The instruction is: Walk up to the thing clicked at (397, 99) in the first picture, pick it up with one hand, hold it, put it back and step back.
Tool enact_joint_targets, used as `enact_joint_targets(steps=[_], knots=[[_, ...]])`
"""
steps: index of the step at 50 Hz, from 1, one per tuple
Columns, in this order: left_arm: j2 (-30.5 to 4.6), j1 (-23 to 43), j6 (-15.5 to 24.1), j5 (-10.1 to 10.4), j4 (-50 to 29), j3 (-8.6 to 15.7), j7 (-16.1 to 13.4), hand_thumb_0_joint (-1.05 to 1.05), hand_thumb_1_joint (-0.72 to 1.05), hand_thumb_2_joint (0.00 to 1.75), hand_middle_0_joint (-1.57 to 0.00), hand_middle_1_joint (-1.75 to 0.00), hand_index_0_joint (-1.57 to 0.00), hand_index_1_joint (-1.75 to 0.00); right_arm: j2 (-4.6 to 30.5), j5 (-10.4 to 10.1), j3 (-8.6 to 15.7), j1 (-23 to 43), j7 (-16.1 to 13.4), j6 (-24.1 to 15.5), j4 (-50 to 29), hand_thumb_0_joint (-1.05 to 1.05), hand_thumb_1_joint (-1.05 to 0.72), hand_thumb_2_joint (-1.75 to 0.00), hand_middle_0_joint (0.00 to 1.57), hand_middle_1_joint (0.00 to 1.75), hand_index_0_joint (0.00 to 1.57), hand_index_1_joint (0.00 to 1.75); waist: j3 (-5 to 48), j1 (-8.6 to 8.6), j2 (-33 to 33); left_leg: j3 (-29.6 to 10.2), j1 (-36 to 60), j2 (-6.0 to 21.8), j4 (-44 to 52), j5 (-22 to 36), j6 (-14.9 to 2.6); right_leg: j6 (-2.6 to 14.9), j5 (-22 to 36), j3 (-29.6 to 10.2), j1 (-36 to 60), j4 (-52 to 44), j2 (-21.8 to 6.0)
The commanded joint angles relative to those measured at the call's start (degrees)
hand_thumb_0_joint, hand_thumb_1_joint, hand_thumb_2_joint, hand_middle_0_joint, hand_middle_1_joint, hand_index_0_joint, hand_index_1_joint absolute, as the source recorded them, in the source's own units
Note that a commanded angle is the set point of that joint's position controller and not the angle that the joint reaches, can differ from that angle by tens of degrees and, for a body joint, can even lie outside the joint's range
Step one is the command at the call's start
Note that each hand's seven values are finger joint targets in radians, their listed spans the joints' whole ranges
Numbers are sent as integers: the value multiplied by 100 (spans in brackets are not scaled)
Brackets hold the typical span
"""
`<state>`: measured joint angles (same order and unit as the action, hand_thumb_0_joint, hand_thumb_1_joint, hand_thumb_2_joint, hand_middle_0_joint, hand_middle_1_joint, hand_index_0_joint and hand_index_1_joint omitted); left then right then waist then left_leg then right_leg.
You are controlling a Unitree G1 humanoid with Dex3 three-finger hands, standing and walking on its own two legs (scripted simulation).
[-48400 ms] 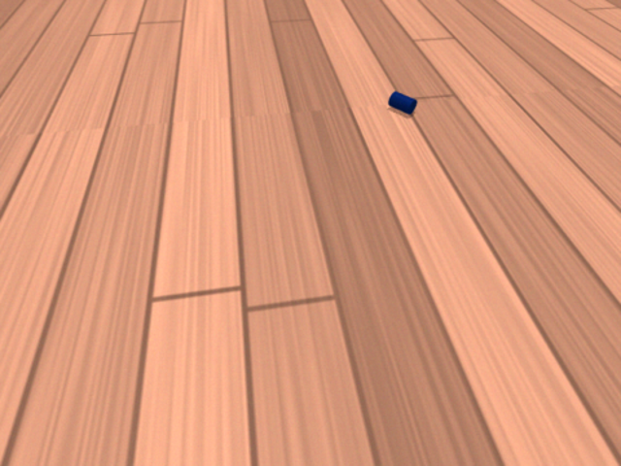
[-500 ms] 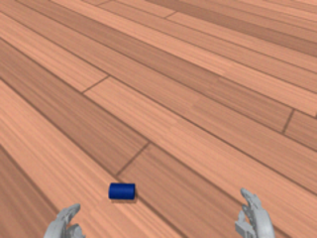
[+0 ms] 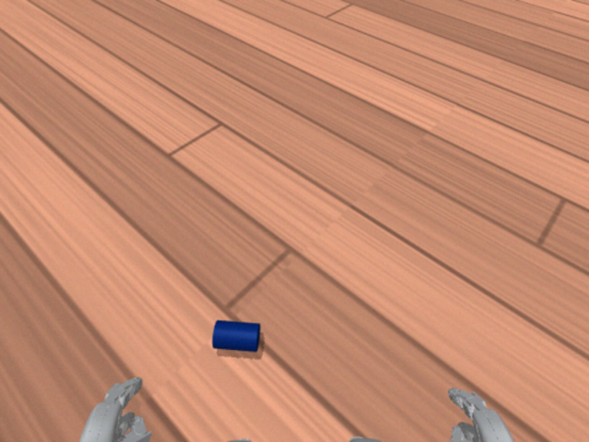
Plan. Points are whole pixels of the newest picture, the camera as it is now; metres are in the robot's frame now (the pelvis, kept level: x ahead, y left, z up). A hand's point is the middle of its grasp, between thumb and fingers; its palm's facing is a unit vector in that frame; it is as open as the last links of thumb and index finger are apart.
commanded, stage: stand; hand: left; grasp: from above
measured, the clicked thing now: (237, 335) +0.52 +0.18 -0.69
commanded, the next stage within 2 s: none
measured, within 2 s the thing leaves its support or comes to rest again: neither
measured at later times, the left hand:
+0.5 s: hand out of the picture +0.05 +0.23 -0.13, palm faces +0.05 -0.95 -0.31, open 7.3 cm
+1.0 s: hand out of the picture +0.05 +0.23 -0.12, palm faces +0.03 -0.94 -0.33, open 7.3 cm
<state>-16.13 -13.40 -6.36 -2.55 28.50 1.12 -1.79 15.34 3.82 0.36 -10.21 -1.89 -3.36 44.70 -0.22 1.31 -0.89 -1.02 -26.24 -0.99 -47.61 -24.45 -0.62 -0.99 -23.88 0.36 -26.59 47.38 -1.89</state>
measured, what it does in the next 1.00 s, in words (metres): stands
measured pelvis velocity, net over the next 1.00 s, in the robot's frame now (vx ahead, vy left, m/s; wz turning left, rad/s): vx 0.00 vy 0.00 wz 0.00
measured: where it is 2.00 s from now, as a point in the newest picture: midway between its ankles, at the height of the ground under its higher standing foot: outside the picture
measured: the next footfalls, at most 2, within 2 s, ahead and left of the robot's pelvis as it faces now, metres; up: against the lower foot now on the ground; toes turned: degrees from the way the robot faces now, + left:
none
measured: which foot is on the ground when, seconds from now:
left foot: down 0.00-1.00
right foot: down 0.00-1.00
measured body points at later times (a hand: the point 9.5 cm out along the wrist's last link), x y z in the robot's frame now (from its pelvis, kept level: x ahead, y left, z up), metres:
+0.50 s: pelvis +0.00 +0.00 +0.04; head +0.00 +0.00 +0.49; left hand +0.04 +0.28 -0.10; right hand +0.07 -0.27 -0.10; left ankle +0.00 +0.12 -0.70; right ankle +0.01 -0.13 -0.70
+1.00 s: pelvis +0.00 +0.00 +0.04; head +0.00 -0.01 +0.49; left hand +0.04 +0.28 -0.10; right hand +0.06 -0.29 -0.10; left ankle +0.00 +0.12 -0.70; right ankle +0.01 -0.13 -0.70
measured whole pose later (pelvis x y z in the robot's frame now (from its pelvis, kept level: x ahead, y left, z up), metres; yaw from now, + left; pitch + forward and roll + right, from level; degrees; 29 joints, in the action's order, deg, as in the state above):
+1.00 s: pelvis +0.00 +0.00 +0.04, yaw +0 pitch -3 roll +0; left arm -16.7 -8.4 -0.1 -1.2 66.3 1.7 -1.3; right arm 17.5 1.2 1.4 -9.0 -1.1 -0.3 64.6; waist -3.4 0.6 0.6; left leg -1.6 -5.6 -0.4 -19.5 -10.6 0.1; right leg -0.9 -10.2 1.1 -5.9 19.4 -1.4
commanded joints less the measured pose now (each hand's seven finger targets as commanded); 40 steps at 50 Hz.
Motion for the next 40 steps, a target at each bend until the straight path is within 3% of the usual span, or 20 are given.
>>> enact_joint_targets(steps=[1,3,4,6,8,14,16,20,25,37,40], knots=[[-832,233,530,-13,306,418,-77,0,90,90,-20,-30,-20,-30,871,-77,439,272,78,-88,-253,0,-90,-90,20,30,20,30,731,56,-10,-486,655,292,1167,1321,-299,346,1237,-500,921,-1128,-345],[-845,322,601,-29,650,424,-77,0,90,90,-20,-30,-20,-30,902,-54,450,243,79,-30,-98,0,-90,-90,20,30,20,30,570,12,13,-506,731,307,1338,1231,-287,328,1154,-518,951,-1325,-365],[-847,345,637,-21,810,421,-75,0,90,90,-20,-30,-20,-30,922,-55,460,277,73,-16,-20,0,-90,-90,20,30,20,30,578,12,96,-498,901,328,1351,1452,-285,316,1384,-491,1017,-1378,-370],[-846,394,663,-12,1111,410,-72,0,90,90,-20,-30,-20,-30,932,-57,456,248,56,33,142,0,-90,-90,20,30,20,30,223,-12,190,-598,888,392,1741,1095,-266,295,1050,-471,939,-1591,-329],[-798,333,673,8,1433,393,-68,0,90,90,-20,-30,-20,-30,989,-76,457,229,53,47,291,0,-90,-90,20,30,20,30,170,15,357,-749,907,496,2024,1185,-264,259,1180,-365,1212,-1691,-279],[-925,301,739,72,2187,380,-80,0,90,90,-20,-30,-20,-30,1067,-149,452,113,-15,108,803,0,-90,-90,20,30,20,30,154,-45,143,-628,1528,498,2292,1936,-163,263,1821,-423,1612,-2184,-402],[-900,363,716,89,2377,357,-83,0,90,90,-20,-30,-20,-30,1096,-157,433,157,-17,127,922,0,-90,-90,20,30,20,30,31,-31,288,-714,1394,556,2585,1628,-165,223,1562,-359,1778,-2292,-363],[-947,341,728,77,2732,340,-82,0,90,90,-20,-30,-20,-30,1102,-190,407,204,-26,148,1115,0,-90,-90,20,30,20,30,-1,-10,223,-681,1562,580,2775,1806,-144,192,1693,-348,1984,-2519,-410],[-964,401,740,89,3017,315,-83,0,90,90,-20,-30,-20,-30,1114,-215,388,177,-35,162,1348,0,-90,-90,20,30,20,30,-104,-29,108,-596,1834,581,2867,2100,-84,166,1836,-397,2009,-2766,-456],[-1112,569,731,99,3336,302,-34,0,90,90,-20,-30,-20,-30,1193,-220,359,303,21,215,1561,0,-90,-90,20,30,20,30,-396,-36,86,-627,1587,582,3256,1122,-62,142,1083,-424,1974,-3125,-433],[-1096,587,756,105,3378,278,-28,0,90,90,-20,-30,-20,-30,1206,-233,346,391,29,186,1566,0,-90,-90,20,30,20,30,-188,-35,128,-595,1828,628,3162,1555,-66,159,1432,-462,2033,-3122,-501]])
